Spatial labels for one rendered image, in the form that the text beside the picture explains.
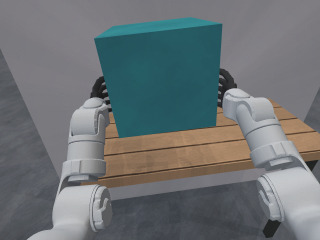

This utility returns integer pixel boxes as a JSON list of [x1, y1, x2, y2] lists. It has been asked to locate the robot left upper arm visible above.
[[27, 184, 113, 240]]

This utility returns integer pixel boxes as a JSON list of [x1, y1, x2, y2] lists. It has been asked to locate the robot right upper arm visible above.
[[256, 166, 320, 240]]

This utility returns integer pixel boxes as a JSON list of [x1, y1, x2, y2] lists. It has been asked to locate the left robot hand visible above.
[[90, 76, 112, 112]]

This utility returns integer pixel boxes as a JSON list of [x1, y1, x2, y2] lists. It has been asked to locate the right robot hand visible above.
[[217, 68, 237, 108]]

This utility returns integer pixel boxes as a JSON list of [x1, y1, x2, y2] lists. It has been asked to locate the robot left forearm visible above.
[[52, 97, 110, 225]]

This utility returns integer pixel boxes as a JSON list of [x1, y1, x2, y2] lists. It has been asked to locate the table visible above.
[[80, 98, 320, 238]]

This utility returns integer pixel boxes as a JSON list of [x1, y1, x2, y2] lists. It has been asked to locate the robot right forearm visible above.
[[222, 88, 320, 188]]

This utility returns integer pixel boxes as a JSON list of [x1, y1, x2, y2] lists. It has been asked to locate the carton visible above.
[[94, 17, 223, 138]]

